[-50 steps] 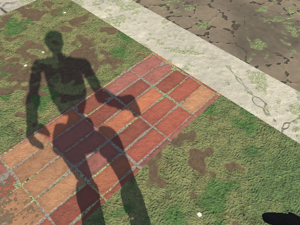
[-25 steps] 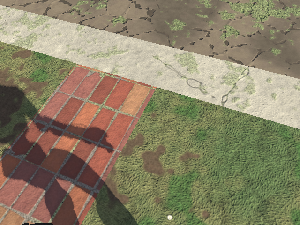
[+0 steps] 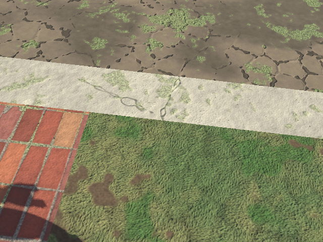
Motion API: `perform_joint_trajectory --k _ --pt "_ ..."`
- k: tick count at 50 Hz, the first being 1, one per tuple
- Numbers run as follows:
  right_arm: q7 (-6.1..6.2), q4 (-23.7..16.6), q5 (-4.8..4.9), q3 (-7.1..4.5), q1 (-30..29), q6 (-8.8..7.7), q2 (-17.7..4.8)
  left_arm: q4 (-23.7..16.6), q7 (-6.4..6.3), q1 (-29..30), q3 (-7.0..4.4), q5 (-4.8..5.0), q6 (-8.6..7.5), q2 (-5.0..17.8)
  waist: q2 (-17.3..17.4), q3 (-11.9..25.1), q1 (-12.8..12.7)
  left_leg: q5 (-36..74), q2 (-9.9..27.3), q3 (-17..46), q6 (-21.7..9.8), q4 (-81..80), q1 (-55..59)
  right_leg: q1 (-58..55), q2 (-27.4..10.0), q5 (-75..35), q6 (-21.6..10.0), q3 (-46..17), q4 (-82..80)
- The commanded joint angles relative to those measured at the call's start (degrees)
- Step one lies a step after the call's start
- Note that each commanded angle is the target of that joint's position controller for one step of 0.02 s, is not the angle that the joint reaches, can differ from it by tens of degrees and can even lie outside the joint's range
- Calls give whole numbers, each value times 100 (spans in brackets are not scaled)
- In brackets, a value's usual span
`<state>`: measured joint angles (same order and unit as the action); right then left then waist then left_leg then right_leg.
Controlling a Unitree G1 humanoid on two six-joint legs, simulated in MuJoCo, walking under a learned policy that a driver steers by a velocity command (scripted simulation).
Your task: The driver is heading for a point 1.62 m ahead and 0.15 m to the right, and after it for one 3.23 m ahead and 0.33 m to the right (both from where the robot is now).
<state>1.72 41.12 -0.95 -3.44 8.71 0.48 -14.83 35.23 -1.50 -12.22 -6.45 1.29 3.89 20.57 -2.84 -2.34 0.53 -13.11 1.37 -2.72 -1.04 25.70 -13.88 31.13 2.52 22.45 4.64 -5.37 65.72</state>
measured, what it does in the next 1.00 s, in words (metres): walks ahead: right foot, then left foot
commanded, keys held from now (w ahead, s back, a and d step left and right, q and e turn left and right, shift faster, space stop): e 0.16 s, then w+e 0.26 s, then w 0.02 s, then w+q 0.56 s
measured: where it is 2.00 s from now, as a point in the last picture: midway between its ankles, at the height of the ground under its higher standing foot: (170, 155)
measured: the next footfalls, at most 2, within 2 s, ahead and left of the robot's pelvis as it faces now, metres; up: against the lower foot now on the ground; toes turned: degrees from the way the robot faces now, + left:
right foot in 0.24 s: +0.01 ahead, -0.15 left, +0.00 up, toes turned -10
left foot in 0.76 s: +0.37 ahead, -0.01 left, +0.00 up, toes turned -11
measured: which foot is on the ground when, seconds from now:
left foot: down 0.00-0.24, up 0.26-0.74, down 0.76-1.00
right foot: up 0.00-0.22, down 0.24-0.78, up 0.80-1.00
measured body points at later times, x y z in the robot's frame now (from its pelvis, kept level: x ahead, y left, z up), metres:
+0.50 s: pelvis +0.05 -0.07 +0.01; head +0.06 -0.11 +0.46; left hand +0.18 +0.18 -0.08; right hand +0.14 -0.39 -0.10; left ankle +0.20 +0.07 -0.68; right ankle -0.03 -0.14 -0.74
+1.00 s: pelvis +0.32 -0.07 +0.00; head +0.35 -0.07 +0.45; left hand +0.51 +0.17 -0.09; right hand +0.37 -0.36 -0.11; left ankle +0.33 +0.00 -0.74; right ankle +0.34 -0.25 -0.67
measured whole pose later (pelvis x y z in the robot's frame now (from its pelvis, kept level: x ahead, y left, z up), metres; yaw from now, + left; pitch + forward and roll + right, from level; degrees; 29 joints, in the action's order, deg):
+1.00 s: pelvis +0.32 -0.07 +0.00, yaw -6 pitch +2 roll +0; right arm -1.2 42.3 0.6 -2.8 18.0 -3.5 -16.1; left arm 37.3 -0.2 -11.7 -1.9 -1.0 -5.9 17.4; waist -1.8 -2.1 1.8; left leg -9.4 -6.9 3.4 -5.9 20.0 -11.9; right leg 34.6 -4.4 15.4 2.0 -4.4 59.3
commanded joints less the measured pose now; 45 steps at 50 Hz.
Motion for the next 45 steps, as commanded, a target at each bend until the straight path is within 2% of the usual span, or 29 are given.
perform_joint_trajectory --k 1,4,8,10,11,12,13,14,15,16,17,18,19,21,23,26,30,33,35,36,37,38,39,40,41,42,43,44,45 --pt "83 -364 -8 -241 -19 -3 -964 -626 27 483 -12 6 -86 219 1233 428 228 1657 1393 967 -1167 -820 1215 643 -294 -21 169 222 -529" --pt "31 -364 39 -336 -69 34 -1208 -711 106 544 74 -41 -92 100 1319 581 266 1921 1547 675 -1183 -762 1106 -47 -467 153 97 495 -1443" --pt "-56 -314 167 -397 -114 25 -1349 -689 191 344 24 -10 -40 225 1409 634 163 2121 1700 463 -1072 -537 930 -822 -394 -81 -156 813 -2540" --pt "-73 -260 298 -412 -147 14 -1356 -553 236 -13 -2 11 -22 182 1267 707 -63 845 1651 263 -795 -333 531 -1612 -247 -701 -482 1044 -3548" --pt "-83 -192 303 -357 -39 -2 -1135 -371 218 -401 -76 34 -30 277 1036 772 -184 -118 1459 36 -555 50 -45 -2397 -84 -683 -683 1037 -3856" --pt "-136 -189 187 -236 -45 -23 -720 -175 176 -1031 -198 86 -67 551 118 794 -391 -1257 1032 -493 -157 1355 -1162 -3413 -575 -466 -1030 121 -4268" --pt "-172 -642 -56 -93 -402 -77 -357 -291 131 -1318 -318 55 -172 1336 -1538 633 -379 -2654 105 -654 307 3341 -3254 -3916 -2157 116 -2038 -2733 -4703" --pt "-156 -794 113 -217 -941 -230 -762 -354 213 -1303 -239 -131 -409 1139 -969 626 -752 -2390 -5 526 213 3996 -3691 -3392 -2453 1170 -2582 -3613 -5409" --pt "-194 -814 280 -302 -1013 -318 -1034 -317 216 -991 -114 -160 -553 839 -819 167 -527 -1746 205 698 49 3999 -3790 -3131 -2272 1774 -2346 -3224 -5623" --pt "-208 -673 254 -359 -813 -371 -1149 -316 192 -706 -29 -96 -618 614 -696 -53 -323 -1141 313 678 5 3827 -3683 -2943 -2006 1616 -2073 -2740 -5608" --pt "-195 -538 135 -374 -672 -408 -1149 -339 149 -498 34 -56 -617 494 -625 -54 -219 -673 371 682 62 3578 -3501 -2860 -1772 1192 -1890 -2353 -5585" --pt "-206 -479 65 -374 -589 -445 -1099 -350 105 -425 74 -72 -616 453 -630 -43 -143 -253 355 660 130 3359 -3217 -2714 -1555 778 -1791 -2039 -5627" --pt "-229 -425 55 -357 -575 -487 -1012 -342 73 -469 90 -117 -637 440 -568 9 -128 142 256 577 188 3227 -3047 -2674 -1421 346 -1751 -1848 -5661" --pt "-249 -365 69 -313 -629 -538 -866 -253 25 -653 85 -127 -687 462 -389 84 -164 692 139 524 291 2688 -2908 -2747 -1300 -382 -1716 -1542 -5629" --pt "-278 -294 91 -245 -667 -548 -729 -131 5 -747 102 -113 -718 432 -447 92 -212 1110 89 466 385 1968 -2696 -2767 -1204 -750 -1621 -1179 -5630" --pt "-343 -330 165 -153 -991 -541 -626 74 23 -971 90 -93 -759 513 -533 -64 -450 1479 104 391 454 1264 -2451 -2736 -1244 -1003 -1577 -913 -5672" --pt "-456 -502 245 -63 -1375 -573 -623 359 71 -1258 86 -79 -762 568 -364 -387 -667 1364 199 333 238 850 -2750 -3132 -1555 -1271 -1652 -803 -5666" --pt "-566 -607 254 -9 -1452 -615 -622 505 77 -1311 72 -60 -734 601 -307 -498 -670 1045 168 235 -28 648 -2760 -3421 -1713 -1783 -1602 -603 -5540" --pt "-611 -618 243 -8 -1286 -629 -669 548 60 -1220 50 -45 -709 675 -335 -373 -535 786 39 110 -226 554 -2366 -3517 -1748 -2719 -1492 -398 -5312" --pt "-601 -583 234 -48 -1047 -623 -765 541 48 -1131 38 -62 -699 734 -378 -141 -379 657 -141 -22 -345 544 -1877 -3538 -1689 -3869 -1410 -228 -4992" --pt "-568 -474 213 -127 -574 -608 -904 534 27 -1051 34 -74 -673 762 -360 266 -99 682 -382 -201 -482 482 -1117 -3531 -1539 -5186 -1292 43 -4336" --pt "-519 -250 205 -248 243 -585 -1103 511 -6 -1039 71 -93 -646 692 -205 839 299 874 -587 -291 -653 406 105 -3223 -1281 -6005 -1121 364 -3258" --pt "-456 -123 224 -337 1184 -550 -1386 391 -51 -1078 148 -209 -667 569 186 1487 677 847 116 788 -966 562 1855 -1964 -1119 -4837 -882 492 -1717" --pt "-463 -69 205 -438 1590 -556 -1918 189 13 -1606 333 -247 -796 -66 1885 2160 300 -511 1640 4094 -2024 -125 3590 293 84 -397 -371 507 604" --pt "-454 -69 275 -292 1599 -549 -1347 219 80 -1179 304 -134 -976 308 1467 2227 574 -1164 1739 4972 -1980 -859 3787 1029 48 733 -412 -309 1235" --pt "-399 -130 228 -252 1264 -518 -1221 40 160 -597 244 69 -1093 530 1156 1354 592 -948 1617 4134 -1756 -947 3142 1456 -249 325 -478 -283 1277" --pt "-368 -224 181 -238 997 -501 -1184 -18 163 -301 288 35 -1174 476 538 927 471 -375 1391 3515 -1623 -975 2361 1314 -489 -66 -543 -187 953" --pt "-354 -283 151 -208 761 -488 -1093 -54 147 -141 271 -106 -1207 442 229 569 280 234 1175 3088 -1573 -1066 1657 1140 -640 -322 -520 -109 468" --pt "-329 -363 95 -160 617 -495 -998 -58 139 -207 243 -176 -1178 437 327 483 78 641 993 2798 -1552 -1205 1194 796 -757 -508 -493 -117 185"
Velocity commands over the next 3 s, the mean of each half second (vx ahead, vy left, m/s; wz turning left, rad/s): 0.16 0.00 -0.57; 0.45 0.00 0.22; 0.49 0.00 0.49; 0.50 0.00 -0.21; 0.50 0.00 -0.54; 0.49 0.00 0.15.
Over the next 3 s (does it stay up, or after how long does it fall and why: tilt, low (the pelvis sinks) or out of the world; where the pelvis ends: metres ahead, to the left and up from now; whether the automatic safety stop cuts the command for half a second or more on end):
stays up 1.41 -0.12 0.00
